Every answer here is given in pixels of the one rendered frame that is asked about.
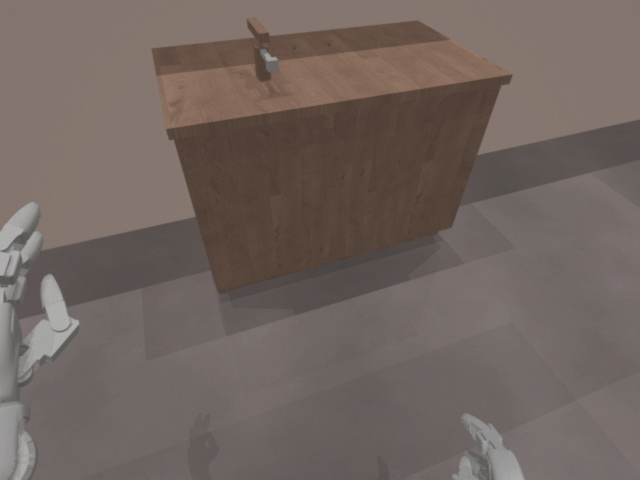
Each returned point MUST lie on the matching tap lever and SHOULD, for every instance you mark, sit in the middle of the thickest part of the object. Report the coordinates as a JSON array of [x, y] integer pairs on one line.
[[271, 62]]

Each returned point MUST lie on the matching right robot hand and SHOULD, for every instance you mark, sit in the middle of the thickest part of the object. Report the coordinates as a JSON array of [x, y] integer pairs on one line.
[[500, 463]]

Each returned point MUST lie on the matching counter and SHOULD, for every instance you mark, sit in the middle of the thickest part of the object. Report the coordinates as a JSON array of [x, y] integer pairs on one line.
[[364, 139]]

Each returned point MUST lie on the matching left robot hand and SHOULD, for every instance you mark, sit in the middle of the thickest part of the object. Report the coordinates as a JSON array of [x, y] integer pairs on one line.
[[19, 249]]

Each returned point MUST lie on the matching left robot forearm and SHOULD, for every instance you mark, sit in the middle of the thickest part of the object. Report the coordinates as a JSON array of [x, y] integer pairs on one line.
[[18, 451]]

